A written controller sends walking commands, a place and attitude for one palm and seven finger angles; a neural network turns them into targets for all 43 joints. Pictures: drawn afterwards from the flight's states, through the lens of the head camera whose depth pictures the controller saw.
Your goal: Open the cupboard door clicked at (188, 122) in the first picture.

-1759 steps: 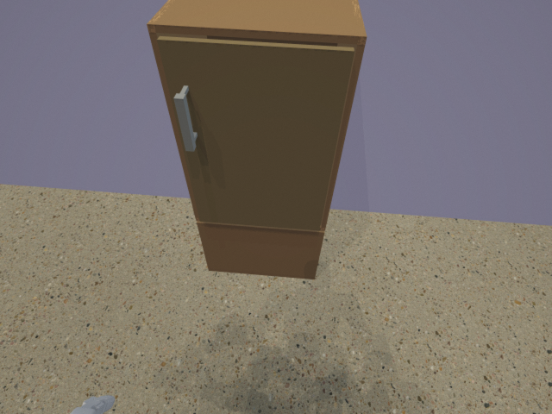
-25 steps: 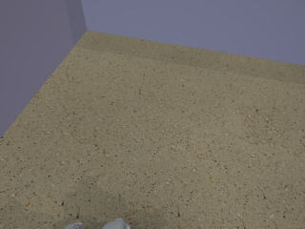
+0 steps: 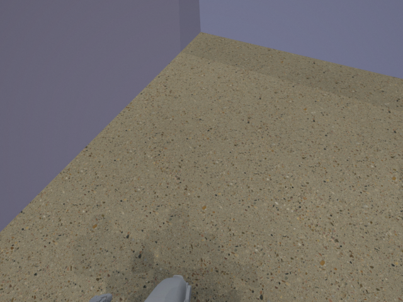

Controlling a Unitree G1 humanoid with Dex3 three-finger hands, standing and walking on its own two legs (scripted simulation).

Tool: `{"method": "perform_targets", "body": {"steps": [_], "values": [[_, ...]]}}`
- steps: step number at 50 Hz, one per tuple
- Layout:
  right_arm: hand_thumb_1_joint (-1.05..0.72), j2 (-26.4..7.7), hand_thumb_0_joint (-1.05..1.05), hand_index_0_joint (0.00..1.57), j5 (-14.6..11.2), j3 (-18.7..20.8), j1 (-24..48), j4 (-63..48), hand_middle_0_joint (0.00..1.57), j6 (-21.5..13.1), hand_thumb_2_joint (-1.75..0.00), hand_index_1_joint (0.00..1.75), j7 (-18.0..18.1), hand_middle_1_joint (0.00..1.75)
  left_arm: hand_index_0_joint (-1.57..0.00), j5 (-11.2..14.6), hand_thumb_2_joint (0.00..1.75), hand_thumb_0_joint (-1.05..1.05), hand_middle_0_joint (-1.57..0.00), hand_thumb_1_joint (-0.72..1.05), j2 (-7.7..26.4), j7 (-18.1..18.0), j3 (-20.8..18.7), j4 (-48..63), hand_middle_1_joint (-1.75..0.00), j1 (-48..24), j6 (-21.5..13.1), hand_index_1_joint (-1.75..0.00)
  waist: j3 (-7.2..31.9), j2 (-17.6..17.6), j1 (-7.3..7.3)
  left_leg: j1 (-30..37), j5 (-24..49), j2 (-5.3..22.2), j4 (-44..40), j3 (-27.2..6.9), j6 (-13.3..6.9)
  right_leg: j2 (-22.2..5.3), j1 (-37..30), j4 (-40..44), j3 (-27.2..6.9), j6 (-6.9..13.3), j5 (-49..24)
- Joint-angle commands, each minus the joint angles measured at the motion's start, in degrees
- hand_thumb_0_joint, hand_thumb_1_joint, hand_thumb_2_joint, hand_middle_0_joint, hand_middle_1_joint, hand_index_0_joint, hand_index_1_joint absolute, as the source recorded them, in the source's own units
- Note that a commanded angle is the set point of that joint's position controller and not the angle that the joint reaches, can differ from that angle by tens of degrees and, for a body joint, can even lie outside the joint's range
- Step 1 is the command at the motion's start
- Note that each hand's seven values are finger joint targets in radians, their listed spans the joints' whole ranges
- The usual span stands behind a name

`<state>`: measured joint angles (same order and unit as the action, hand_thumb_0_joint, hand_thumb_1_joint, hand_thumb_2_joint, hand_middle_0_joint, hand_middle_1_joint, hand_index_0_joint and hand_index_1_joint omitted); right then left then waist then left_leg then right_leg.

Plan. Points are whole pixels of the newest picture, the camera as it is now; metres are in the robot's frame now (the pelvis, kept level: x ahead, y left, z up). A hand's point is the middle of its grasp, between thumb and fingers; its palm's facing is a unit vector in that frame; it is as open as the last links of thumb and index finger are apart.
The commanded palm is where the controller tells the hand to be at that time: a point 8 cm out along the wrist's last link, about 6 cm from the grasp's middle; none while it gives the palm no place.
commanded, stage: turn to face it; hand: left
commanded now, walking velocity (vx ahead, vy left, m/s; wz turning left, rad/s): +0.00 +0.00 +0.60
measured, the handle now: out of the picture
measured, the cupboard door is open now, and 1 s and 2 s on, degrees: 44 44 44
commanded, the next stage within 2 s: none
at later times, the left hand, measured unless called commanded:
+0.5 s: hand out of the picture +0.01 +0.25 -0.17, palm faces +0.34 -0.91 -0.26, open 7.4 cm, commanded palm none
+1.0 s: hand out of the picture -0.03 +0.16 -0.16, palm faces +0.59 -0.77 -0.24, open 7.3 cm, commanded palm none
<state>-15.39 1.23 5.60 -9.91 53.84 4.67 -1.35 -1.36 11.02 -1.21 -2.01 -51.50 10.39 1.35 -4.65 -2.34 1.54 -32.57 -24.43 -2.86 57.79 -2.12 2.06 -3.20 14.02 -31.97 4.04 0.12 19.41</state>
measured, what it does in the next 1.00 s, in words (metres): steps on the spot, turning left: left foot, then right foot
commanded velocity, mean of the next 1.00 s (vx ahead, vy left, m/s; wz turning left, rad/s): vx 0.00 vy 0.00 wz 0.60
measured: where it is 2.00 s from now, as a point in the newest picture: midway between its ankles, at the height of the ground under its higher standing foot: outside the picture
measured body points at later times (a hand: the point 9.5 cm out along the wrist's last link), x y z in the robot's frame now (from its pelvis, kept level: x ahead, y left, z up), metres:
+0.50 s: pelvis +0.00 +0.01 +0.00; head +0.05 +0.04 +0.45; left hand -0.01 +0.29 -0.15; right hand +0.20 -0.20 -0.13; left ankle +0.00 +0.11 -0.73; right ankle +0.04 -0.15 -0.66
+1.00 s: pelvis +0.03 -0.03 +0.00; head +0.09 +0.01 +0.45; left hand -0.06 +0.20 -0.14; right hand +0.25 -0.20 -0.15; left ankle -0.04 +0.08 -0.69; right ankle +0.06 -0.14 -0.73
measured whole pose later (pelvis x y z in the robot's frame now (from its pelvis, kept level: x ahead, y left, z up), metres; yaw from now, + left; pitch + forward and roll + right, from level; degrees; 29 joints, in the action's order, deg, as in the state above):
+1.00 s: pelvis +0.03 -0.03 +0.00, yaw +38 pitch +1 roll +2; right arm -14.6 0.7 4.2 -7.5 54.8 5.2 -1.8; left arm -1.4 10.7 -1.3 -1.9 -50.6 12.4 0.2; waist -7.9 1.1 1.2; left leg -25.3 -24.9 1.6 51.5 3.3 3.7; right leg -7.3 9.9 -30.1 12.1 -0.8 20.0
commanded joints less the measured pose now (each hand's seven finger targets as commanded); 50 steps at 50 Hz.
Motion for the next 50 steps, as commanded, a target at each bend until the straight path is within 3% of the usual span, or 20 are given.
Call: {"method": "perform_targets", "body": {"steps": [1,4,9,11,13,14,15,16,20,23,30,33,34,35,36,37,39,41,46,50], "values": [[-0.9,-2.4,0.0,0.2,-0.4,0.3,2.9,-4.9,0.2,-1.3,-0.9,0.3,-0.3,0.3,-0.2,0.3,0.9,0.0,-0.2,0.9,9.2,-1.0,-2.0,4.1,-0.3,0.9,-2.1,-0.3,3.8,14.4,-0.71,-4.6,0.8,3.7,8.6,2.5,2.1,-13.7,-8.7,10.0,-4.4,5.0,-35.4],[-0.9,-1.5,0.0,0.2,-0.6,-0.6,6.9,-5.6,0.2,-1.4,-0.9,0.3,-0.4,0.3,-0.2,0.3,0.9,0.0,-0.2,0.9,10.3,-1.0,-2.4,2.7,-0.3,6.6,-2.3,-0.3,5.6,13.9,-3.21,-2.6,0.4,3.6,-0.4,5.4,2.4,-14.3,-15.2,7.0,-1.7,4.3,-45.1],[-0.9,-1.2,0.0,0.2,-0.8,-1.4,10.0,-6.4,0.2,-1.9,-0.9,0.3,-0.5,0.3,-0.2,-0.2,0.9,0.0,-0.2,0.9,12.7,-0.9,-3.4,2.0,-0.3,8.3,-2.0,-0.3,6.3,14.2,-4.6,4.6,-0.9,3.1,-13.6,8.7,1.2,-16.8,-15.9,3.8,0.2,5.2,-47.9],[-0.9,-2.0,0.0,0.2,-0.8,-1.3,7.8,-6.3,0.2,-2.3,-0.9,0.3,-0.3,0.3,-0.2,-0.3,0.9,0.0,-0.2,0.9,13.4,-0.6,-3.7,1.9,-0.3,7.2,-2.1,-0.3,7.5,14.9,-3.21,10.1,1.2,2.2,-20.0,9.8,0.2,-17.1,-14.2,0.3,1.7,4.3,-48.5],[-0.9,-4.8,0.0,0.2,-0.3,-0.4,0.8,-4.6,0.2,-2.9,-0.9,0.3,-0.1,0.3,-0.2,0.5,0.9,0.0,-0.2,0.9,13.9,-0.2,-3.8,2.6,-0.3,5.1,-2.1,-0.3,10.8,11.2,1.02,24.3,14.5,2.2,-31.2,9.3,-1.5,-15.6,-7.0,-10.7,5.7,0.7,-43.6],[-0.9,-10.3,0.0,0.2,0.1,1.1,-3.6,-3.7,0.2,-3.3,-0.9,0.3,0.3,0.3,-0.2,1.0,0.9,0.0,-0.2,0.9,11.6,0.2,-3.4,4.2,-0.3,4.0,-1.9,-0.3,14.7,-1.2,3.63,37.0,30.4,13.0,-32.2,-3.7,-6.3,-10.7,7.0,-22.0,7.7,-2.8,-21.1],[-0.9,-15.8,0.0,0.2,-0.2,2.5,-8.0,-3.1,0.2,-3.3,-0.9,0.3,0.8,0.3,-0.2,1.2,0.9,0.0,-0.2,0.9,7.7,0.3,-2.0,6.9,-0.3,0.1,-1.5,-0.3,15.2,-15.7,6.05,40.7,57.9,27.5,-33.3,-23.6,-15.9,-3.2,20.6,-34.8,4.7,-5.8,19.1],[-0.9,-15.1,0.0,0.2,-0.5,2.1,-9.5,-2.1,0.2,-2.8,-0.9,0.3,1.1,0.3,-0.2,0.7,0.9,0.0,-0.2,0.9,9.7,-0.2,-2.1,8.2,-0.3,-3.4,-0.4,-0.3,14.1,-6.4,5.79,38.2,57.0,28.2,-32.1,-19.1,-17.7,-4.3,21.4,-37.9,-3.0,-4.7,18.5],[-0.9,-10.5,0.0,0.2,-0.1,0.6,2.9,-5.5,0.2,-3.2,-0.9,0.3,2.1,0.3,-0.2,0.3,0.9,0.0,-0.2,0.9,9.1,0.2,-2.8,4.4,-0.3,-1.2,0.8,-0.3,5.3,-7.6,-0.19,21.0,27.3,17.6,-38.3,-11.9,-11.7,-3.8,17.5,-35.6,-4.9,-5.1,6.5],[-0.9,-10.0,0.0,0.2,-0.1,0.6,3.8,-6.0,0.2,-3.4,-0.9,0.3,1.7,0.3,-0.2,0.2,0.9,0.0,-0.2,0.9,8.4,0.7,-2.9,3.8,-0.3,0.5,1.0,-0.3,5.5,-5.3,-1.52,17.8,17.4,15.0,-40.0,-10.9,-10.5,-2.2,14.6,-30.6,-3.8,-5.2,3.4],[-0.9,-10.3,0.0,0.2,0.4,1.4,1.7,-5.9,0.2,-2.8,-0.9,0.3,1.3,0.3,-0.2,0.5,0.9,0.0,-0.2,0.9,7.2,0.4,-2.6,5.9,-0.3,-2.2,0.2,-0.3,5.9,-6.7,-0.51,15.8,15.0,13.9,-38.3,-17.7,-11.0,1.8,7.6,-12.9,-2.5,-4.4,4.5],[-0.9,-9.1,0.0,0.2,-0.2,1.6,3.2,-6.6,0.2,-2.7,-0.9,0.3,1.4,0.3,-0.2,0.8,0.9,0.0,-0.2,0.9,7.8,0.1,-3.0,5.0,-0.3,3.0,-0.9,-0.3,8.8,-5.4,-3.14,11.6,19.6,11.1,-32.3,-17.8,-8.7,3.0,-4.9,2.9,-2.0,-3.8,-3.4],[-0.9,-6.8,0.0,0.2,-0.7,1.3,3.3,-7.0,0.2,-2.7,-0.9,0.3,1.3,0.3,-0.2,0.5,0.9,0.0,-0.2,0.9,10.7,-0.3,-3.6,4.7,-0.3,5.6,-1.5,-0.3,10.4,1.0,-4.52,5.4,13.9,7.4,-26.4,-15.0,-5.8,-2.6,-13.3,11.8,-7.3,-2.6,-4.7],[-0.9,-2.4,0.0,0.2,-1.1,0.7,2.4,-7.8,0.2,-2.9,-0.9,0.3,1.1,0.3,-0.2,-0.4,0.9,0.0,-0.2,0.9,16.2,-0.9,-4.7,4.6,-0.3,6.5,-2.0,-0.3,10.2,19.8,-4.97,-4.9,-3.5,-1.5,-11.9,-2.9,-0.4,-19.0,-18.6,17.5,-24.0,3.0,-6.2],[-0.9,-5.0,0.0,0.2,-0.6,1.3,3.5,-8.2,0.2,-2.7,-0.9,0.3,0.9,0.3,-0.2,-0.1,0.9,0.0,-0.2,0.9,16.9,-1.1,-4.3,5.3,-0.3,5.4,-1.8,-0.3,8.8,18.6,-5.06,-3.4,-11.3,-0.2,1.8,-1.6,0.1,-26.8,-9.8,17.4,-26.7,8.0,-12.5],[-0.9,-4.4,0.0,0.2,-0.2,1.0,2.4,-7.7,0.2,-2.3,-0.9,0.3,0.5,0.3,-0.2,0.1,0.9,0.0,-0.2,0.9,14.4,-1.0,-3.5,5.9,-0.3,2.1,-1.6,-0.3,6.6,13.6,-2.82,-3.1,-8.0,1.3,8.8,-2.9,-0.3,-23.4,-6.1,16.0,-20.1,9.1,-14.0],[-0.9,-3.9,0.0,0.2,-0.1,1.1,0.9,-4.4,0.2,-1.2,-0.9,0.3,0.2,0.3,-0.2,0.6,0.9,0.0,-0.2,0.9,10.2,-1.0,-2.3,6.3,-0.3,-1.8,-1.9,-0.3,5.2,14.9,-0.04,-3.7,-0.9,3.4,14.5,-1.1,1.5,-15.8,-6.8,12.5,-10.4,5.5,-24.7],[-0.9,-2.9,0.0,0.2,-0.5,0.4,1.0,-4.3,0.2,-1.2,-0.9,0.3,-0.1,0.3,-0.2,0.6,0.9,0.0,-0.2,0.9,9.1,-1.0,-2.0,6.1,-0.3,-0.3,-2.1,-0.3,6.0,15.7,-0.38,-3.5,1.3,3.9,12.1,1.3,2.3,-13.8,-10.4,10.1,-3.8,4.5,-36.0],[-0.9,-1.0,0.0,0.2,-0.7,-1.0,7.0,-4.9,0.2,-1.4,-0.9,0.3,-0.3,0.3,-0.2,0.1,0.9,0.0,-0.2,0.9,10.8,-1.1,-2.8,3.6,-0.3,7.1,-2.2,-0.3,6.5,13.0,-3.99,-0.2,-0.7,4.0,-3.9,5.9,2.4,-15.4,-17.7,6.7,-0.2,4.6,-46.1],[-0.9,-0.9,0.0,0.2,-0.9,-1.4,8.1,-5.5,0.2,-1.9,-0.9,0.3,-0.4,0.3,-0.2,-0.2,0.9,0.0,-0.2,0.9,13.0,-0.9,-3.8,3.1,-0.3,7.3,-1.9,-0.3,6.2,15.0,-4.33,6.3,-0.6,3.1,-13.9,8.9,0.8,-17.4,-14.8,4.2,1.6,5.2,-45.7]]}}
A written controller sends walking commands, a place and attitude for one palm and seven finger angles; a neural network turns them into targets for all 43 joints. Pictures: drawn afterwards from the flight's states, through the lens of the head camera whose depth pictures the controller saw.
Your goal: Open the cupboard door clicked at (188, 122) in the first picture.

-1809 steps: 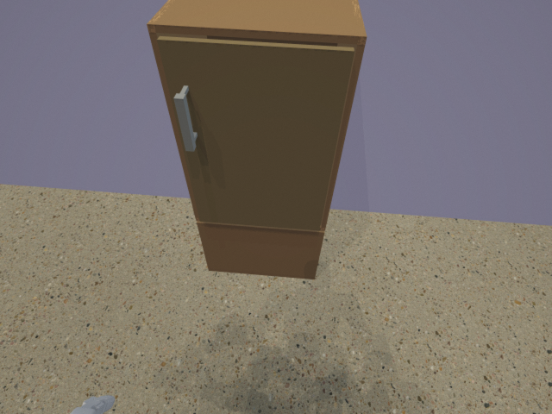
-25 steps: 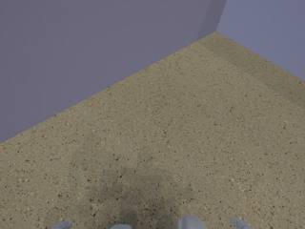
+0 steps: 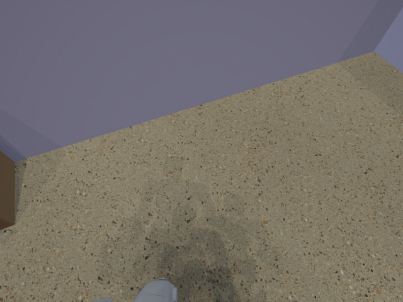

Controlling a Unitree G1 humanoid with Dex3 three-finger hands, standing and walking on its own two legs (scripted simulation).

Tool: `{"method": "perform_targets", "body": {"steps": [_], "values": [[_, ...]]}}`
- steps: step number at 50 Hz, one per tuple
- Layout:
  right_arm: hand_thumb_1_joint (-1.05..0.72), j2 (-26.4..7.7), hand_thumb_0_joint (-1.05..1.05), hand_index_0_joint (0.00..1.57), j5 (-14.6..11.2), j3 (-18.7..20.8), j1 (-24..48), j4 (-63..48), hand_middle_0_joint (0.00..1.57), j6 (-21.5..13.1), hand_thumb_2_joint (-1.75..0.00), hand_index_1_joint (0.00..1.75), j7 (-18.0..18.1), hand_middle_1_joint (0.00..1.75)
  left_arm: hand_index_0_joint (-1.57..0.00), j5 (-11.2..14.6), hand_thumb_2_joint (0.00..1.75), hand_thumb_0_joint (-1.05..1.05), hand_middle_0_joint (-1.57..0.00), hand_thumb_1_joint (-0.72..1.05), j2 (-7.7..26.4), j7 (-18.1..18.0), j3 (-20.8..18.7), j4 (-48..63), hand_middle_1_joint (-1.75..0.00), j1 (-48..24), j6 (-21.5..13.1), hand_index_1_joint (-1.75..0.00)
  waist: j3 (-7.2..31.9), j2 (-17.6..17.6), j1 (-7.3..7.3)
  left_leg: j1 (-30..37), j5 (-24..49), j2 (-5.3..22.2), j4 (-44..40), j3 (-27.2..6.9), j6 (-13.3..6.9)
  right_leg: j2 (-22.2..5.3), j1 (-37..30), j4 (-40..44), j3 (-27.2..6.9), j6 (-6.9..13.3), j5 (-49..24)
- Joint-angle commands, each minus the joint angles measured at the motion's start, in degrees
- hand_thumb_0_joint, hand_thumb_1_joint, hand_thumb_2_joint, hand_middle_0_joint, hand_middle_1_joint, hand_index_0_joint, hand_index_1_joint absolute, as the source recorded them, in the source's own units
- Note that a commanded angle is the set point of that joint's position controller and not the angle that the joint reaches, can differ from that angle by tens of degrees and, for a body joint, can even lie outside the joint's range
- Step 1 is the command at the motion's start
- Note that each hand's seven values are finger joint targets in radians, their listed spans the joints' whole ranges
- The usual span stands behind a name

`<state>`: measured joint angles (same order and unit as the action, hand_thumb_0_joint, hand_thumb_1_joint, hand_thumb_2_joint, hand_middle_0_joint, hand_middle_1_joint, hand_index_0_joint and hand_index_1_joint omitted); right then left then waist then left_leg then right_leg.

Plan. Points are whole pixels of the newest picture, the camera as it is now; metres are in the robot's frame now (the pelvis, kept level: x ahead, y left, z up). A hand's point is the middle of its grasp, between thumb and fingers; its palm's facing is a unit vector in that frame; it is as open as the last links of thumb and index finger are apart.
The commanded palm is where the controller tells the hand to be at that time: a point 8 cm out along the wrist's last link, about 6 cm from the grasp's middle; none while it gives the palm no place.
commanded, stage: turn to face it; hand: left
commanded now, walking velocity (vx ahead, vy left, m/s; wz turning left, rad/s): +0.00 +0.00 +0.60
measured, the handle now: out of the picture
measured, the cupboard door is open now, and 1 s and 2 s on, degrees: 44 44 44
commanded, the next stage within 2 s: take the last steps up to it in 1.88 s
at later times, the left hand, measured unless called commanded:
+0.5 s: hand out of the picture +0.09 +0.26 -0.16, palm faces +0.25 -0.94 -0.23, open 7.4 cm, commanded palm none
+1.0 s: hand out of the picture -0.03 +0.18 -0.16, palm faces +0.57 -0.78 -0.25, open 7.3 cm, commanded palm none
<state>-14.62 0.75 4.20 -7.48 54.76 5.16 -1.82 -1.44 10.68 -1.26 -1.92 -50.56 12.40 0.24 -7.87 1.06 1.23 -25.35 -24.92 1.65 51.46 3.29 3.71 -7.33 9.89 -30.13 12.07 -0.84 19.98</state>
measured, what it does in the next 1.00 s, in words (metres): steps on the spot, turning left: left foot, then right foot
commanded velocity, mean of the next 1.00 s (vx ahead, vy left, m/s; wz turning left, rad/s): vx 0.00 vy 0.00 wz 0.60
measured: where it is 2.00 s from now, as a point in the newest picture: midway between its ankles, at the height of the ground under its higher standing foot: outside the picture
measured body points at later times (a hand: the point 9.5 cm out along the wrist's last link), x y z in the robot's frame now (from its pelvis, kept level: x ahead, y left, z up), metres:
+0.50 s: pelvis +0.01 +0.03 +0.01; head +0.06 +0.06 +0.45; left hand +0.07 +0.31 -0.14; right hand +0.14 -0.20 -0.13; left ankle +0.01 +0.11 -0.74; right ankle +0.04 -0.15 -0.67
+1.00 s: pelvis +0.03 -0.01 +0.00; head +0.08 +0.01 +0.45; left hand -0.06 +0.22 -0.14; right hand +0.25 -0.19 -0.15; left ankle -0.04 +0.10 -0.69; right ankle +0.05 -0.13 -0.74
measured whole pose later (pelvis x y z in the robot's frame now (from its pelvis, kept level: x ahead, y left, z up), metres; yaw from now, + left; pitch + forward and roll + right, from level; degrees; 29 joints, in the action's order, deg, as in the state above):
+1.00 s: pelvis +0.03 -0.01 +0.00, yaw +36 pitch +0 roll +2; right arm -15.3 0.9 4.5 -6.9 55.3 5.5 -1.6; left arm -1.3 10.8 -1.4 -2.1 -51.4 13.3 0.4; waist -7.5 0.8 1.1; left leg -26.0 -24.3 1.8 53.1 2.2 3.7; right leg -6.1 7.8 -29.6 12.2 0.0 20.9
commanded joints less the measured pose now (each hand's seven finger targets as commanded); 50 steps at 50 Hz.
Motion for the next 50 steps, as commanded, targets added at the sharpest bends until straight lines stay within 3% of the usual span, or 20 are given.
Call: {"method": "perform_targets", "body": {"steps": [1,3,4,5,6,7,10,12,16,23,29,31,32,33,34,35,36,38,43,50], "values": [[-0.9,-2.0,0.0,0.2,-0.4,0.1,4.5,-6.4,0.2,-2.7,-0.9,0.3,0.1,0.3,-0.2,-0.3,0.9,0.0,-0.2,0.9,13.4,-0.7,-4.0,2.0,-0.3,4.5,-0.7,-0.3,9.9,12.4,-3.31,1.7,0.6,-1.5,-11.5,3.7,-1.3,-13.4,-9.8,0.5,-6.0,5.6,-45.3],[-0.9,-4.1,0.0,0.2,0.0,0.7,-0.9,-5.2,0.2,-3.1,-0.9,0.3,0.2,0.3,-0.2,0.4,0.9,0.0,-0.2,0.9,14.0,-0.3,-4.2,2.6,-0.3,2.6,-0.6,-0.3,11.7,9.0,0.29,13.2,10.4,-2.8,-21.3,4.4,-2.5,-12.2,-3.1,-6.8,-2.3,2.6,-40.4],[-0.9,-8.1,0.0,0.2,0.2,1.8,-6.2,-4.0,0.2,-3.6,-0.9,0.3,0.4,0.3,-0.2,0.8,0.9,0.0,-0.2,0.9,12.7,0.0,-4.0,3.5,-0.3,1.5,-0.5,-0.3,15.7,0.2,3.45,25.0,23.3,3.0,-25.5,-2.6,-5.2,-9.7,6.0,-17.6,-0.4,-0.4,-28.5],[-0.9,-15.3,0.0,0.2,0.6,3.7,-11.1,-3.4,0.2,-4.0,-0.9,0.3,0.9,0.3,-0.2,1.3,0.9,0.0,-0.2,0.9,8.0,0.5,-2.7,6.0,-0.3,-0.9,-0.2,-0.3,17.7,-19.3,6.08,33.1,49.2,21.0,-27.6,-27.4,-14.8,0.1,23.4,-32.8,-0.8,-4.9,15.9],[-0.9,-15.9,0.0,0.2,-0.1,3.6,-14.2,-2.1,0.2,-3.5,-0.9,0.3,1.5,0.3,-0.2,0.8,0.9,0.0,-0.2,0.9,9.0,-0.1,-2.2,7.5,-0.3,-5.2,0.8,-0.3,18.4,-13.4,6.63,31.8,57.7,23.4,-26.5,-27.1,-18.3,0.3,25.0,-38.6,-9.7,-3.8,18.9],[-0.9,-14.1,0.0,0.2,0.1,3.0,-11.9,-2.3,0.2,-3.5,-0.9,0.3,1.9,0.3,-0.2,0.5,0.9,0.0,-0.2,0.9,9.2,-0.5,-2.4,6.9,-0.3,-6.3,1.2,-0.3,16.4,-10.4,5.53,28.3,50.7,21.4,-28.0,-23.9,-17.5,-0.6,25.4,-39.9,-11.8,-3.7,16.4],[-0.9,-10.8,0.0,0.2,0.3,2.0,-2.3,-5.4,0.2,-4.0,-0.9,0.3,2.8,0.3,-0.2,0.4,0.9,0.0,-0.2,0.9,9.1,0.2,-3.0,3.5,-0.3,-4.0,1.9,-0.3,9.8,-9.4,0.79,17.1,32.7,13.5,-31.8,-18.2,-13.4,0.1,23.5,-40.3,-13.3,-4.3,5.1],[-0.9,-9.7,0.0,0.2,0.2,1.6,-1.2,-5.8,0.2,-4.4,-0.9,0.3,2.8,0.3,-0.2,0.1,0.9,0.0,-0.2,0.9,8.9,0.7,-3.1,2.6,-0.3,-2.3,1.9,-0.3,9.7,-8.0,-0.59,16.1,28.9,11.3,-32.9,-16.8,-12.2,0.9,22.6,-38.8,-12.9,-4.5,1.5],[-0.9,-9.8,0.0,0.2,0.1,1.7,-3.2,-5.4,0.2,-4.6,-0.9,0.3,2.6,0.3,-0.2,0.0,0.9,0.0,-0.2,0.9,8.8,0.6,-3.1,3.0,-0.3,-3.1,1.7,-0.3,10.5,-6.0,-0.53,17.6,27.5,10.4,-33.3,-19.1,-12.6,2.0,22.9,-34.6,-13.0,-5.1,-0.3],[-0.9,-9.8,0.0,0.2,0.6,2.4,-6.6,-4.4,0.2,-4.3,-0.9,0.3,2.5,0.3,-0.2,0.5,0.9,0.0,-0.2,0.9,7.9,0.3,-2.7,5.5,-0.3,-8.4,1.2,-0.3,11.4,-8.5,1.12,19.2,29.1,10.2,-31.5,-25.1,-14.0,4.2,21.4,-24.6,-13.7,-4.8,3.0],[-0.9,-9.6,0.0,0.2,0.6,3.1,-5.3,-4.8,0.2,-3.5,-0.9,0.3,2.6,0.3,-0.2,1.3,0.9,0.0,-0.2,0.9,7.5,-0.3,-2.6,5.4,-0.3,-5.8,0.7,-0.3,13.2,-10.7,0.0,13.8,33.9,7.5,-27.9,-28.9,-12.5,8.4,7.4,-7.4,-12.7,-3.0,2.5],[-0.9,-8.2,0.0,0.2,-0.1,3.0,-3.4,-5.3,0.2,-3.5,-0.9,0.3,2.4,0.3,-0.2,1.3,0.9,0.0,-0.2,0.9,8.9,-0.6,-3.1,4.3,-0.3,-1.3,-0.1,-0.3,14.5,-7.4,-2.56,7.7,29.0,4.4,-24.3,-27.8,-9.4,7.6,-4.4,6.8,-13.0,-2.4,-7.4],[-0.9,-5.6,0.0,0.2,-0.7,2.7,-3.9,-5.4,0.2,-3.6,-0.9,0.3,2.1,0.3,-0.2,0.9,0.9,0.0,-0.2,0.9,12.0,-1.0,-3.8,3.7,-0.3,0.9,-0.6,-0.3,16.0,0.8,-3.43,-1.5,15.9,0.6,-18.4,-22.8,-6.1,-1.2,-14.7,13.2,-20.3,-0.5,-9.0],[-0.9,-2.7,0.0,0.2,-0.8,2.4,-3.9,-6.5,0.2,-3.7,-0.9,0.3,2.1,0.3,-0.2,0.2,0.9,0.0,-0.2,0.9,16.0,-1.4,-4.4,4.0,-0.3,0.5,-0.7,-0.3,14.1,15.8,-3.86,-11.6,-6.7,-7.6,-4.5,-9.9,-1.3,-17.0,-17.3,14.5,-34.7,6.2,-14.9],[-0.9,-5.9,0.0,0.2,0.1,2.8,-3.5,-6.2,0.2,-3.3,-0.9,0.3,1.9,0.3,-0.2,0.3,0.9,0.0,-0.2,0.9,15.3,-1.4,-3.6,4.3,-0.3,0.0,-0.5,-0.3,11.7,11.0,-3.2,-9.3,-10.9,-5.6,8.3,-8.9,-1.3,-21.4,-7.0,13.8,-33.7,10.3,-20.1],[-0.9,-4.9,0.0,0.2,0.5,2.7,-4.5,-5.2,0.2,-2.7,-0.9,0.3,1.3,0.3,-0.2,0.5,0.9,0.0,-0.2,0.9,12.2,-1.3,-2.6,5.0,-0.3,-3.6,-0.4,-0.3,8.0,6.2,-0.67,-9.4,-5.7,-4.5,14.8,-9.4,-1.2,-16.2,-3.7,13.2,-26.0,9.8,-21.7],[-0.9,-4.3,0.0,0.2,0.4,2.9,-5.3,-3.9,0.2,-1.9,-0.9,0.3,1.3,0.3,-0.2,0.8,0.9,0.0,-0.2,0.9,10.2,-1.5,-2.6,5.1,-0.3,-5.8,-0.5,-0.3,8.5,11.6,0.6,-9.9,-3.7,-3.3,17.5,-8.7,-0.5,-13.1,-3.7,12.5,-23.2,7.8,-25.2],[-0.9,-4.3,0.0,0.2,0.3,2.3,-5.0,-3.1,0.2,-1.5,-0.9,0.3,0.7,0.3,-0.2,1.2,0.9,0.0,-0.2,0.9,8.2,-1.1,-1.7,5.0,-0.3,-5.2,-0.9,-0.3,6.9,11.7,1.08,-10.2,1.9,-1.6,19.9,-6.0,0.5,-8.7,-4.9,9.8,-14.5,5.6,-35.9],[-0.9,-2.7,0.0,0.2,0.0,1.2,1.3,-4.0,0.2,-1.1,-0.9,0.3,0.4,0.3,-0.2,0.8,0.9,0.0,-0.2,0.9,9.9,-1.2,-2.5,3.2,-0.3,2.5,-1.1,-0.3,7.5,8.3,-1.98,-9.8,1.9,-0.6,11.4,-2.6,1.1,-10.2,-10.6,7.6,-10.6,5.5,-42.7],[-0.9,-1.9,0.0,0.2,-0.2,0.2,6.1,-5.9,0.2,-2.0,-0.9,0.3,0.1,0.3,-0.2,-0.1,0.9,0.0,-0.2,0.9,12.8,-0.8,-3.7,1.9,-0.3,4.8,-0.7,-0.3,7.6,11.0,-3.47,-1.4,-0.3,-1.0,-6.0,2.4,-0.9,-13.3,-9.4,3.6,-6.8,6.7,-43.9]]}}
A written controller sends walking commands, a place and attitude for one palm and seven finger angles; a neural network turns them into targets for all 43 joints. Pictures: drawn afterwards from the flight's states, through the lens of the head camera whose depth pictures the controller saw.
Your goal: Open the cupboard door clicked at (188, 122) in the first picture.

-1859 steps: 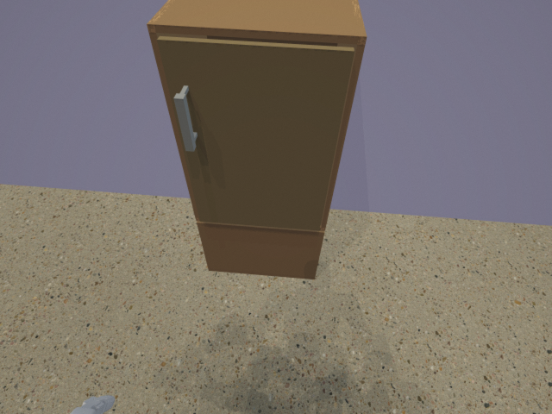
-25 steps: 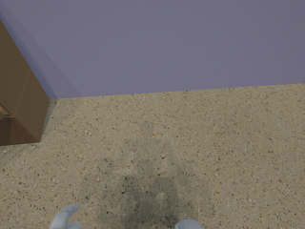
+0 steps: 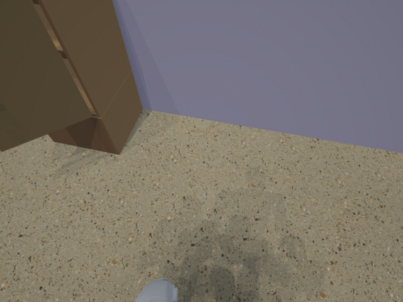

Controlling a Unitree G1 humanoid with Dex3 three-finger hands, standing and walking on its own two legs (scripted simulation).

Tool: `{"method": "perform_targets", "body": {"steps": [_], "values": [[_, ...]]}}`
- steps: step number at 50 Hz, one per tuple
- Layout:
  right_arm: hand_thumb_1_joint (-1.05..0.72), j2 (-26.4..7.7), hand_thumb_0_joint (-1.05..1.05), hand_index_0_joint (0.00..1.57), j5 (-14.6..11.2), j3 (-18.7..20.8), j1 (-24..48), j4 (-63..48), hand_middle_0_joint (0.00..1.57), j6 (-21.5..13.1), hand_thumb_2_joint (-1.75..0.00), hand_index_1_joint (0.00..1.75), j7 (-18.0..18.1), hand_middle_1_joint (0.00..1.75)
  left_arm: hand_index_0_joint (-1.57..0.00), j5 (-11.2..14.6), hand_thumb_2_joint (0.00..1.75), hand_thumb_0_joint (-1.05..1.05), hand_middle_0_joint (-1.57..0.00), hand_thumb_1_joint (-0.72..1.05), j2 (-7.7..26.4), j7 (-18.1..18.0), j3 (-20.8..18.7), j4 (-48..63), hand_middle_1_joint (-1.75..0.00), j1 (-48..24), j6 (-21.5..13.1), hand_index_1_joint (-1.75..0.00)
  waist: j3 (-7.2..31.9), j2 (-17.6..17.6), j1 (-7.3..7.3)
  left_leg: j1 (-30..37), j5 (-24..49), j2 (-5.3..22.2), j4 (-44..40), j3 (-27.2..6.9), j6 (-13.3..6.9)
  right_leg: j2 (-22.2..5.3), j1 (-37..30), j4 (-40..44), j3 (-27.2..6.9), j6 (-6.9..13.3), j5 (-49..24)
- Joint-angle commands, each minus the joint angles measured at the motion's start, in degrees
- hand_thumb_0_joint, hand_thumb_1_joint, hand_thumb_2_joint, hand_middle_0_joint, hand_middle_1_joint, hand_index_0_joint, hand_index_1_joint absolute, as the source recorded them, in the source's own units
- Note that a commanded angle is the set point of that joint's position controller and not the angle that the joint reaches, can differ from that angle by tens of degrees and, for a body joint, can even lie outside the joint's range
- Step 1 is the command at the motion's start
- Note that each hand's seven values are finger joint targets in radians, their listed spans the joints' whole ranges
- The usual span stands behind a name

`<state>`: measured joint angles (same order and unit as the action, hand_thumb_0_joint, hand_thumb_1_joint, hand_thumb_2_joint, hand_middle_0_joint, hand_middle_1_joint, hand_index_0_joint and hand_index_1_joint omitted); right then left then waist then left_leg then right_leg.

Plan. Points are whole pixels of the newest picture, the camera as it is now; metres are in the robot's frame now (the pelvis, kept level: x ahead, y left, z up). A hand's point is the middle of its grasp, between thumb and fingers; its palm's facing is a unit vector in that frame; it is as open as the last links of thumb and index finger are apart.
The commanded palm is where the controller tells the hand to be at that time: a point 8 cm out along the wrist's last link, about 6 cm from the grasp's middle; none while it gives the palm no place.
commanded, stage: turn to face it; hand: left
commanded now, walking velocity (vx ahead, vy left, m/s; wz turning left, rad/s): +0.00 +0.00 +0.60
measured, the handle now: out of the picture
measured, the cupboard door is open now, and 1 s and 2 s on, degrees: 44 44 44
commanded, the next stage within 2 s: take the last steps up to it in 0.88 s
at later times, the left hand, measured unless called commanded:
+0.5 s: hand out of the picture +0.08 +0.27 -0.16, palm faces +0.27 -0.94 -0.22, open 7.4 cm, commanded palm none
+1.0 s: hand out of the picture -0.02 +0.19 -0.16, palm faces +0.52 -0.81 -0.25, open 7.3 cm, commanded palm none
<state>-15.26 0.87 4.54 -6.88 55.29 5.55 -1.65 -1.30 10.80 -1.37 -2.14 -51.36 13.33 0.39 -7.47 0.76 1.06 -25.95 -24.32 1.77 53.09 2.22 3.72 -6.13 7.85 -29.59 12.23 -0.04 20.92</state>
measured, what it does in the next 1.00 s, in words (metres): steps on the spot, turning left: left foot, then right foot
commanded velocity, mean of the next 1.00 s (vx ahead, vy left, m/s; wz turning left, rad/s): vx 0.01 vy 0.01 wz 0.46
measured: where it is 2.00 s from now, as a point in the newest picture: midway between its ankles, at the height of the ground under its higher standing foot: (160, 288)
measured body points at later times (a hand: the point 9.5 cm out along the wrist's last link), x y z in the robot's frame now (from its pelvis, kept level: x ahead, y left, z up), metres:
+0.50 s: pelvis +0.02 +0.04 +0.01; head +0.06 +0.07 +0.45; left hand +0.07 +0.32 -0.14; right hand +0.15 -0.19 -0.13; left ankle +0.02 +0.12 -0.74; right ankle +0.06 -0.14 -0.67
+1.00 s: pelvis +0.05 +0.00 +0.00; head +0.10 +0.02 +0.45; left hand -0.04 +0.23 -0.14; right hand +0.25 -0.18 -0.15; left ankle -0.02 +0.12 -0.69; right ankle +0.05 -0.12 -0.74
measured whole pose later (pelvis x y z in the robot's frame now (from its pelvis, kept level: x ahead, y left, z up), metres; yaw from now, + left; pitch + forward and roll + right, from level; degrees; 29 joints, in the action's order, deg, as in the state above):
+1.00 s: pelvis +0.05 +0.00 +0.00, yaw +31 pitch +0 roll +2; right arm -13.9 0.7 3.6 -6.8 57.0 4.4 -0.7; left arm -1.6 10.5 -1.5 -2.2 -53.4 14.5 -0.2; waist -6.6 0.6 0.0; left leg -23.0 -25.8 0.6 49.2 1.0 2.6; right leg -5.3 7.9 -29.4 8.9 0.0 20.9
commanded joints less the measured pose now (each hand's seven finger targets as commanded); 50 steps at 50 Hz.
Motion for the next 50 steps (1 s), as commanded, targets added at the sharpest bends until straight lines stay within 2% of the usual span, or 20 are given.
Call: {"method": "perform_targets", "body": {"steps": [1,3,4,5,6,7,8,10,13,26,29,31,32,33,34,35,37,39,45,50], "values": [[-0.9,-1.3,0.0,0.2,-0.4,-0.2,5.1,-6.7,0.2,-2.7,-0.9,0.3,-0.1,0.3,-0.2,-0.4,0.9,0.0,-0.2,0.9,12.6,-0.6,-3.6,2.4,-0.3,4.0,-0.8,-0.3,7.8,11.7,-3.15,1.8,-0.7,-1.8,-11.2,4.1,-1.4,-14.5,-6.7,1.3,-7.0,5.4,-45.4],[-0.9,-3.2,0.0,0.2,-0.1,0.3,0.1,-5.7,0.2,-3.2,-0.9,0.3,0.2,0.3,-0.2,0.2,0.9,0.0,-0.2,0.9,14.1,-0.2,-3.9,2.6,-0.3,2.4,-0.9,-0.3,10.3,10.6,0.07,11.3,7.0,-3.6,-20.5,5.7,-2.5,-13.5,-3.2,-5.8,-2.9,2.8,-45.0],[-0.9,-5.7,0.0,0.2,0.1,1.0,-4.9,-4.6,0.2,-3.7,-0.9,0.3,0.2,0.3,-0.2,0.6,0.9,0.0,-0.2,0.9,13.7,0.0,-3.8,3.1,-0.3,1.4,-0.7,-0.3,13.5,5.6,3.06,21.7,17.1,-1.4,-26.4,2.8,-4.0,-12.4,3.3,-15.0,-1.2,0.3,-37.7],[-0.9,-12.7,0.0,0.2,0.6,2.8,-9.4,-4.0,0.2,-4.3,-0.9,0.3,0.6,0.3,-0.2,1.1,0.9,0.0,-0.2,0.9,9.9,0.6,-3.1,5.1,-0.3,0.5,-0.4,-0.3,17.2,-11.8,5.55,33.4,36.8,14.3,-27.9,-18.3,-11.6,-3.8,20.0,-29.8,0.2,-4.1,-2.1],[-0.9,-15.7,0.0,0.2,-0.1,3.4,-13.4,-3.2,0.2,-4.0,-0.9,0.3,1.2,0.3,-0.2,1.0,0.9,0.0,-0.2,0.9,8.1,0.4,-1.9,7.3,-0.3,-4.1,0.0,-0.3,18.4,-16.2,6.59,33.4,56.9,21.7,-28.7,-27.6,-17.5,-0.2,26.1,-38.8,-6.5,-4.7,17.6],[-0.9,-15.2,0.0,0.2,-0.1,3.0,-11.5,-3.3,0.2,-3.7,-0.9,0.3,1.5,0.3,-0.2,0.7,0.9,0.0,-0.2,0.9,9.6,0.0,-2.2,7.8,-0.3,-4.5,0.8,-0.3,17.0,-9.5,5.11,30.2,50.1,23.1,-29.1,-23.6,-18.9,-1.9,26.6,-40.6,-11.3,-4.0,17.1],[-0.9,-13.0,0.0,0.2,0.1,2.5,-8.9,-4.1,0.2,-4.1,-0.9,0.3,2.1,0.3,-0.2,0.5,0.9,0.0,-0.2,0.9,9.2,-0.3,-2.3,6.7,-0.3,-6.6,1.2,-0.3,14.5,-10.7,4.99,25.3,43.9,19.3,-31.1,-23.1,-17.1,-2.1,27.1,-40.7,-11.9,-4.4,13.3],[-0.9,-10.8,0.0,0.2,0.3,1.7,-2.5,-6.1,0.2,-4.2,-0.9,0.3,2.6,0.3,-0.2,0.2,0.9,0.0,-0.2,0.9,9.5,0.3,-2.8,4.4,-0.3,-5.0,1.7,-0.3,8.5,-8.5,1.5,16.5,31.3,13.9,-33.8,-18.5,-13.8,-1.6,25.1,-40.7,-13.5,-4.8,5.3],[-0.9,-9.3,0.0,0.2,0.0,1.2,-1.1,-6.3,0.2,-5.0,-0.9,0.3,2.5,0.3,-0.2,-0.1,0.9,0.0,-0.2,0.9,9.0,0.9,-3.0,2.6,-0.3,-1.3,1.9,-0.3,9.2,-7.2,-1.09,16.4,27.5,10.1,-35.2,-15.3,-11.4,-0.5,24.5,-39.3,-13.1,-5.5,-1.0],[-0.9,-8.4,0.0,0.2,0.6,2.1,-7.2,-4.6,0.2,-4.4,-0.9,0.3,2.4,0.3,-0.2,0.6,0.9,0.0,-0.2,0.9,7.6,0.1,-2.2,6.6,-0.3,-9.3,0.8,-0.3,10.9,-9.8,1.32,18.1,33.1,9.2,-31.2,-25.3,-13.8,4.5,18.9,-18.6,-13.1,-5.2,3.7],[-0.9,-8.1,0.0,0.2,0.5,2.3,-6.6,-4.8,0.2,-4.0,-0.9,0.3,2.5,0.3,-0.2,1.0,0.9,0.0,-0.2,0.9,7.3,-0.2,-2.3,5.9,-0.3,-6.6,0.5,-0.3,12.7,-11.0,0.43,15.7,37.0,7.7,-29.0,-27.3,-12.9,6.8,10.5,-9.5,-12.6,-4.0,2.1],[-0.9,-7.1,0.0,0.2,0.0,2.2,-4.6,-5.1,0.2,-4.0,-0.9,0.3,2.5,0.3,-0.2,1.1,0.9,0.0,-0.2,0.9,8.1,-0.5,-2.6,4.9,-0.3,-2.5,-0.3,-0.3,14.1,-8.2,-1.99,11.2,34.7,5.5,-25.4,-26.1,-10.5,6.5,0.5,3.2,-12.5,-3.6,-7.1],[-0.9,-5.1,0.0,0.2,-0.5,2.0,-5.0,-5.2,0.2,-4.1,-0.9,0.3,2.2,0.3,-0.2,1.0,0.9,0.0,-0.2,0.9,10.1,-0.8,-3.1,4.1,-0.3,-0.2,-0.9,-0.3,15.4,-2.9,-2.92,4.2,25.2,2.7,-21.5,-23.7,-7.7,1.5,-9.5,10.0,-16.6,-2.5,-12.3],[-0.9,-1.9,0.0,0.2,-1.1,1.5,-5.4,-6.0,0.2,-4.3,-0.9,0.3,2.0,0.3,-0.2,0.2,0.9,0.0,-0.2,0.9,14.4,-1.2,-3.8,3.9,-0.3,0.5,-1.2,-0.3,15.0,12.3,-3.28,-7.4,2.4,-5.1,-10.8,-12.4,-3.1,-13.4,-16.6,12.1,-30.2,2.7,-19.5],[-0.9,-3.5,0.0,0.2,-0.4,1.8,-4.9,-6.2,0.2,-4.0,-0.9,0.3,2.1,0.3,-0.2,-0.1,0.9,0.0,-0.2,0.9,15.0,-1.2,-3.5,4.1,-0.3,0.5,-1.0,-0.3,13.0,12.8,-3.18,-7.9,-12.0,-6.9,2.6,-7.3,-1.6,-22.4,-8.9,11.5,-34.2,9.0,-28.2],[-0.9,-3.6,0.0,0.2,0.1,1.9,-5.6,-5.5,0.2,-3.4,-0.9,0.3,1.7,0.3,-0.2,0.2,0.9,0.0,-0.2,0.9,13.1,-1.2,-2.7,4.6,-0.3,-1.3,-0.9,-0.3,10.1,7.7,-2.02,-6.7,-9.0,-4.9,11.1,-8.2,-1.8,-19.6,-2.8,11.0,-28.2,10.2,-27.2],[-0.9,-3.0,0.0,0.2,0.3,1.8,-5.7,-2.9,0.2,-2.2,-0.9,0.3,1.3,0.3,-0.2,0.7,0.9,0.0,-0.2,0.9,8.8,-1.2,-1.9,4.7,-0.3,-5.0,-1.0,-0.3,7.0,10.4,0.38,-7.9,-2.8,-2.7,17.0,-7.0,-0.7,-12.1,-2.0,9.5,-20.9,7.3,-33.8],[-0.9,-2.3,0.0,0.2,0.2,1.2,-4.8,-2.9,0.2,-2.2,-0.9,0.3,1.1,0.3,-0.2,0.8,0.9,0.0,-0.2,0.9,7.8,-1.0,-1.7,4.2,-0.3,-3.1,-1.4,-0.3,6.8,10.9,0.04,-8.7,0.2,-1.8,16.6,-5.0,-0.1,-10.2,-4.2,7.9,-15.3,6.0,-42.2],[-0.9,-0.2,0.0,0.2,-0.2,-0.4,1.4,-3.0,0.2,-2.5,-0.9,0.3,1.1,0.3,-0.2,0.2,0.9,0.0,-0.2,0.9,9.5,-0.9,-2.3,1.1,-0.3,5.1,-1.6,-0.3,8.0,10.2,-3.16,-4.5,-1.3,-2.0,1.5,-0.7,-0.1,-10.4,-9.5,5.3,-12.0,5.8,-50.5],[-0.9,0.6,0.0,0.2,-0.5,-1.3,2.7,-2.7,0.2,-3.5,-0.9,0.3,1.1,0.3,-0.2,-0.3,0.9,0.0,-0.2,0.9,10.8,-0.7,-2.6,-0.9,-0.3,6.6,-1.5,-0.3,8.2,12.6,-3.36,3.1,-0.3,-3.6,-11.8,2.3,-1.9,-11.3,-7.7,3.2,-11.8,6.3,-49.9]]}}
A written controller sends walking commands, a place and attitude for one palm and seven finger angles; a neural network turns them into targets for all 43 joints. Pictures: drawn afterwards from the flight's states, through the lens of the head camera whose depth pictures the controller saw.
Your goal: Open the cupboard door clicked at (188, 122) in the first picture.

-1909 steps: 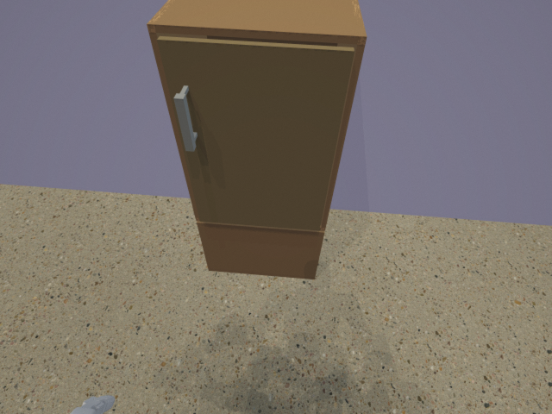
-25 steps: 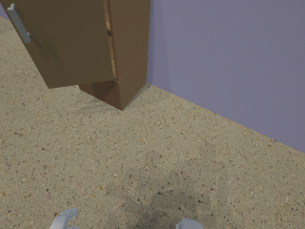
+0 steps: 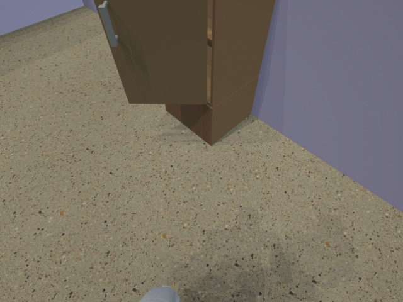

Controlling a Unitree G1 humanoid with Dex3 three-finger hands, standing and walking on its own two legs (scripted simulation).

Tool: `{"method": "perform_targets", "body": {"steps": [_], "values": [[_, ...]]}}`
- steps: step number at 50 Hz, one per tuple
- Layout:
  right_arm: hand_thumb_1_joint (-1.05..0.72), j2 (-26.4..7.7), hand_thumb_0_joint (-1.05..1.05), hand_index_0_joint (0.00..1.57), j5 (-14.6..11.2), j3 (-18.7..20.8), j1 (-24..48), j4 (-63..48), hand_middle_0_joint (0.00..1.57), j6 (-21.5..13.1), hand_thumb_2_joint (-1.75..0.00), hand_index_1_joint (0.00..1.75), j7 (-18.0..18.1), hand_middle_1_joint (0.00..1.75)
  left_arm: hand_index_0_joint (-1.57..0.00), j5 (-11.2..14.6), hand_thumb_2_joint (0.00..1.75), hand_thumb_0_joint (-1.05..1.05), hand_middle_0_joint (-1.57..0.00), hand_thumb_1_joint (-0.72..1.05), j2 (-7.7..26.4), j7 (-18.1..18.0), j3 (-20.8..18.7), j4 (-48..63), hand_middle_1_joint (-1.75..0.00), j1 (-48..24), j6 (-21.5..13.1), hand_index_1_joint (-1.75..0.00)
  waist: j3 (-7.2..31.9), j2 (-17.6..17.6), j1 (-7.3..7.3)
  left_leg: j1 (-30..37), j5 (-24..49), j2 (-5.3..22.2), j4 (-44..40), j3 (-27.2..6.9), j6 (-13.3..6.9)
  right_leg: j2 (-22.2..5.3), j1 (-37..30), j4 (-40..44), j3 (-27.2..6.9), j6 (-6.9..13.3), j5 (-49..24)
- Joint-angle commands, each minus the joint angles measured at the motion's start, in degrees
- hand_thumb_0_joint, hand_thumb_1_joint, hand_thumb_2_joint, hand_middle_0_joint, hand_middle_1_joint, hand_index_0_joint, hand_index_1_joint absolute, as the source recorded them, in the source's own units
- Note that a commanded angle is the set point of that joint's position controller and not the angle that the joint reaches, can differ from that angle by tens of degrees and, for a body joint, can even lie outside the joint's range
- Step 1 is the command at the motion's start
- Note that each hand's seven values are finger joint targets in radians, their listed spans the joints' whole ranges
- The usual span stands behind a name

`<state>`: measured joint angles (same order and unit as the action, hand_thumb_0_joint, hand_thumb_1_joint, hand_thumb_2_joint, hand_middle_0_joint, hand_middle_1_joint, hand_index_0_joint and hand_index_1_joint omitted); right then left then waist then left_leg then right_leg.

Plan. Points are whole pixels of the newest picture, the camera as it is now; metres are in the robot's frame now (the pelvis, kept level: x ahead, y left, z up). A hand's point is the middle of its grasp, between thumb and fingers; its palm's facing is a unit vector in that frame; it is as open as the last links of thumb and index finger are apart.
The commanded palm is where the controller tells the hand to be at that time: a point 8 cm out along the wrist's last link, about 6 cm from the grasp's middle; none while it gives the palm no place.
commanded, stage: take the last steps up to it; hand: left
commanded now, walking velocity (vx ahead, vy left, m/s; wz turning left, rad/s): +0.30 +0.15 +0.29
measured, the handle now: (109, 24) +0.99 +0.40 +0.02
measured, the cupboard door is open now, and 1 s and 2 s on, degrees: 44 44 44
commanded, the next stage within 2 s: come to a stop and stand still in 1.44 s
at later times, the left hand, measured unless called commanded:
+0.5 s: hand (101, 296) +0.14 +0.24 -0.16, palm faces +0.05 -0.98 -0.17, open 7.4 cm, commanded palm none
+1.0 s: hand (105, 267) +0.20 +0.25 -0.17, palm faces +0.19 -0.96 -0.19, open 7.2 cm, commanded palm none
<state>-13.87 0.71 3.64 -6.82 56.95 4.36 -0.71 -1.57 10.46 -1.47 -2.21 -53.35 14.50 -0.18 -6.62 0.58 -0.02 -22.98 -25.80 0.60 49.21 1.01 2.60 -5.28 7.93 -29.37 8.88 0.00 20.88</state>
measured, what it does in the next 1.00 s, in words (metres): walks ahead: left foot, then right foot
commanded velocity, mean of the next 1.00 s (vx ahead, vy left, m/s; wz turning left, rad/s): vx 0.30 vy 0.10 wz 0.08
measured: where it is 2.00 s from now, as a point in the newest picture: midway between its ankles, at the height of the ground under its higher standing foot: (180, 236)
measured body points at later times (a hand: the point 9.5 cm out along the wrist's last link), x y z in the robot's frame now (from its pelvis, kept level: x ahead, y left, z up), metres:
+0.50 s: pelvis +0.07 +0.05 +0.01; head +0.10 +0.06 +0.46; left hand +0.14 +0.29 -0.14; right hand +0.05 -0.18 -0.14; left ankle +0.01 +0.11 -0.74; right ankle +0.14 -0.09 -0.69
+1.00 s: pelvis +0.24 +0.07 +0.00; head +0.27 +0.08 +0.45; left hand +0.19 +0.30 -0.15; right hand +0.33 -0.16 -0.15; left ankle +0.32 +0.23 -0.71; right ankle +0.18 -0.06 -0.74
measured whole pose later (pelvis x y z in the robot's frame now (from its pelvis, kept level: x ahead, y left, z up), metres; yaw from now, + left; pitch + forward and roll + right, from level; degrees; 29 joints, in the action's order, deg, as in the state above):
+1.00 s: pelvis +0.24 +0.07 +0.00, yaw +8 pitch +0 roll +0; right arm -10.7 1.4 3.5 -11.2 59.6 -0.5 -1.7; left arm -1.7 9.4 -0.1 -2.9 -62.4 18.5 -3.5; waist -3.2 -0.1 -0.8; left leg -28.3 -11.9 5.1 40.4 4.2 1.2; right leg -4.7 2.3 -21.7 10.1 -1.8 18.5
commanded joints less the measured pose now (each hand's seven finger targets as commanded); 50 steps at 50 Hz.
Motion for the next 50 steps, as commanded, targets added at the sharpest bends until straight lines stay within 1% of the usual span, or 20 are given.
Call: {"method": "perform_targets", "body": {"steps": [1,3,4,5,6,9,11,19,26,28,30,31,32,33,34,36,38,40,44,50], "values": [[-0.9,-1.0,0.0,0.2,-0.2,-0.4,1.4,-4.1,0.2,-2.7,-0.9,0.3,0.2,0.3,-0.2,0.0,0.9,0.0,-0.2,0.9,11.0,-0.5,-2.7,0.7,-0.3,4.9,-1.1,-0.3,7.4,12.4,-1.39,3.4,3.0,-2.5,-12.2,4.1,-1.0,-12.6,-6.4,1.7,-8.4,5.6,-47.4],[-0.9,-3.1,0.0,0.2,0.3,-0.2,-4.6,-2.4,0.2,-3.8,-0.9,0.3,0.3,0.3,-0.2,0.9,0.9,0.0,-0.2,0.9,11.8,0.0,-2.7,0.8,-0.3,2.7,-1.2,-0.3,10.1,8.4,2.25,16.9,12.2,-3.0,-24.2,5.1,-2.8,-11.0,0.2,-5.6,-5.3,2.9,-39.8],[-0.9,-7.8,0.0,0.2,0.7,0.8,-9.3,-1.4,0.2,-4.5,-0.9,0.3,0.5,0.3,-0.2,1.2,0.9,0.0,-0.2,0.9,9.8,0.5,-2.5,1.7,-0.3,2.0,-1.0,-0.3,13.4,-2.3,4.71,27.5,17.7,5.7,-26.8,-5.2,-6.8,-6.4,10.6,-16.5,-1.3,0.1,-22.7],[-0.9,-13.4,0.0,0.2,1.2,2.4,-14.0,-0.6,0.2,-4.4,-0.9,0.3,0.9,0.3,-0.2,1.3,0.9,0.0,-0.2,0.9,6.0,1.1,-1.5,3.9,-0.3,-0.3,-0.9,-0.3,13.4,-17.7,6.43,32.3,28.0,20.2,-29.7,-25.0,-15.1,1.5,25.1,-31.2,0.9,-2.6,15.4],[-0.9,-13.2,0.0,0.2,0.8,2.2,-15.6,-0.1,0.2,-3.7,-0.9,0.3,1.2,0.3,-0.2,0.6,0.9,0.0,-0.2,0.9,7.2,0.7,-1.5,4.9,-0.3,-4.7,-0.2,-0.3,10.6,-12.2,6.96,28.7,25.9,22.0,-30.5,-24.2,-18.3,0.2,28.3,-37.6,-5.4,-1.5,17.6],[-0.9,-7.4,0.0,0.2,0.7,0.4,-7.3,-2.9,0.2,-4.8,-0.9,0.3,2.0,0.3,-0.2,0.0,0.9,0.0,-0.2,0.9,7.0,1.8,-1.9,2.3,-0.3,-5.0,0.3,-0.3,1.3,-9.3,2.5,14.2,6.5,15.3,-37.1,-19.6,-15.2,-2.1,28.1,-40.2,-8.4,-1.1,5.9],[-0.9,-6.4,0.0,0.2,0.6,-0.1,-6.4,-3.1,0.2,-5.9,-0.9,0.3,1.9,0.3,-0.2,-0.3,0.9,0.0,-0.2,0.9,6.3,2.4,-1.6,0.2,-0.3,-0.7,0.3,-0.3,1.6,-6.7,0.18,13.0,7.7,12.3,-38.5,-15.3,-13.5,-1.6,26.2,-39.7,-7.0,-1.3,0.4],[-0.9,-4.0,0.0,0.2,0.3,-0.3,-15.5,0.8,0.2,-7.3,-0.9,0.3,1.9,0.3,-0.2,-0.1,0.9,0.0,-0.2,0.9,4.2,2.4,-1.0,1.6,-0.3,-6.2,-0.5,-0.3,2.5,-4.5,1.67,19.9,17.3,11.5,-39.4,-12.3,-15.3,-1.7,28.4,-25.6,-5.7,-2.3,-5.0],[-0.9,-3.1,0.0,0.2,0.8,-0.8,-20.9,4.4,0.2,-7.6,-0.9,0.3,2.1,0.3,-0.2,0.2,0.9,0.0,-0.2,0.9,3.0,2.5,-0.3,3.4,-0.3,-12.2,-1.6,-0.3,0.7,-5.3,2.8,20.2,25.5,12.3,-36.3,-11.7,-15.2,0.8,21.5,-11.1,-3.9,-0.9,-3.6],[-0.9,-2.6,0.0,0.2,0.9,-1.1,-21.3,5.3,0.2,-7.6,-0.9,0.3,2.3,0.3,-0.2,0.3,0.9,0.0,-0.2,0.9,2.7,2.5,-0.5,2.6,-0.3,-10.6,-1.8,-0.3,1.0,-4.9,1.7,19.1,29.1,11.0,-33.6,-10.0,-13.8,2.3,16.0,-6.6,-2.9,-0.1,-4.7],[-0.9,-2.2,0.0,0.2,0.4,-1.3,-20.4,5.8,0.2,-7.6,-0.9,0.3,2.5,0.3,-0.2,0.3,0.9,0.0,-0.2,0.9,4.0,2.3,-1.3,0.1,-0.3,-2.7,-2.3,-0.3,3.9,-2.2,-2.23,13.5,32.8,7.5,-24.2,-6.7,-10.7,3.3,0.7,1.2,-2.7,1.2,-9.5],[-0.9,-1.7,0.0,0.2,-0.3,-1.2,-19.5,5.4,0.2,-8.1,-0.9,0.3,2.1,0.3,-0.2,0.2,0.9,0.0,-0.2,0.9,7.4,1.9,-2.3,-2.2,-0.3,5.3,-2.9,-0.3,8.4,2.8,-5.63,4.9,30.1,4.5,-14.0,-3.9,-8.5,-2.0,-13.6,3.0,-9.7,3.5,-9.6],[-0.9,0.2,0.0,0.2,-0.7,-1.4,-20.4,3.8,0.2,-8.4,-0.9,0.3,1.9,0.3,-0.2,0.0,0.9,0.0,-0.2,0.9,12.4,1.2,-3.8,-4.8,-0.3,13.9,-3.1,-0.3,13.8,15.0,-7.8,-9.3,9.2,-2.7,1.3,1.5,-5.3,-17.8,-27.6,7.8,-29.6,9.6,-11.5],[-0.9,-2.0,0.0,0.2,-0.2,-0.7,-17.8,3.1,0.2,-7.9,-0.9,0.3,1.8,0.3,-0.2,0.7,0.9,0.0,-0.2,0.9,13.4,1.0,-3.8,-5.5,-0.3,15.4,-2.9,-0.3,12.3,11.8,-7.67,-13.1,-7.6,-2.5,15.3,-0.1,-4.6,-24.9,-23.0,13.5,-36.9,14.0,-12.4],[-0.9,-2.3,0.0,0.2,0.1,-0.2,-15.2,3.4,0.2,-7.6,-0.9,0.3,1.6,0.3,-0.2,0.9,0.9,0.0,-0.2,0.9,10.6,0.6,-3.4,-4.7,-0.3,11.2,-3.1,-0.3,7.7,9.1,-6.37,-14.8,-2.7,1.0,19.4,-4.0,-4.6,-22.2,-16.4,14.8,-33.4,13.1,-10.4],[-0.9,1.0,0.0,0.2,0.3,-0.3,-12.9,3.5,0.2,-6.5,-0.9,0.3,1.1,0.3,-0.2,1.0,0.9,0.0,-0.2,0.9,5.6,0.2,-2.0,-3.3,-0.3,4.3,-3.2,-0.3,0.4,3.7,-2.69,-13.1,4.7,4.3,18.6,-4.0,-3.7,-18.4,-3.4,17.3,-22.9,9.9,-9.1],[-0.9,4.0,0.0,0.2,0.7,-0.8,-14.9,4.5,0.2,-5.4,-0.9,0.3,0.4,0.3,-0.2,0.8,0.9,0.0,-0.2,0.9,2.9,0.4,-1.0,-3.5,-0.3,3.4,-4.0,-0.3,-0.4,5.8,-0.39,-9.4,9.8,4.9,15.1,-2.0,-2.3,-13.6,2.8,18.8,-13.0,7.0,-15.2],[-0.9,4.5,0.0,0.2,0.7,-0.7,-15.8,4.6,0.2,-4.8,-0.9,0.3,0.1,0.3,-0.2,0.7,0.9,0.0,-0.2,0.9,2.8,0.6,-1.0,-4.2,-0.3,3.1,-4.5,-0.3,0.8,7.5,0.85,-7.5,12.1,5.1,9.9,0.2,-1.1,-11.8,3.6,19.3,-8.2,6.5,-17.3],[-0.9,5.0,0.0,0.2,0.6,-0.5,-10.5,2.3,0.2,-5.0,-0.9,0.3,-0.8,0.3,-0.2,0.5,0.9,0.0,-0.2,0.9,4.4,0.8,-1.7,-5.1,-0.3,4.5,-4.9,-0.3,1.7,7.2,-0.12,-6.8,15.5,5.0,-1.6,3.0,-0.4,-11.2,1.2,18.0,-5.2,6.9,-21.6],[-0.9,2.6,0.0,0.2,0.6,-0.2,-3.6,-0.9,0.2,-6.6,-0.9,0.3,-1.4,0.3,-0.2,-0.1,0.9,0.0,-0.2,0.9,7.7,0.9,-2.3,-7.0,-0.3,5.9,-4.0,-0.3,0.9,10.0,-1.04,0.3,13.1,2.5,-14.7,5.0,-1.8,-12.8,0.2,13.6,-6.6,6.0,-17.3]]}}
